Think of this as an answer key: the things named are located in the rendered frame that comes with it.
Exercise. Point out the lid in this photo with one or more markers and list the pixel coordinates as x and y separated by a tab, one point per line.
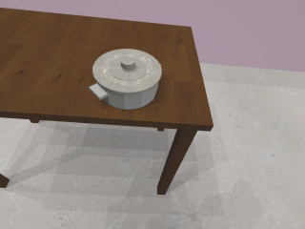
109	74

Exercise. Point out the knob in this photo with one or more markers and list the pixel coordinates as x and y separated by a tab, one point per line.
127	62

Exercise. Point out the pot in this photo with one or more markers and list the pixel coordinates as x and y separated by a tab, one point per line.
124	101

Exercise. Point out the table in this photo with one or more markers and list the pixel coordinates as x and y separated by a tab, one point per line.
46	61

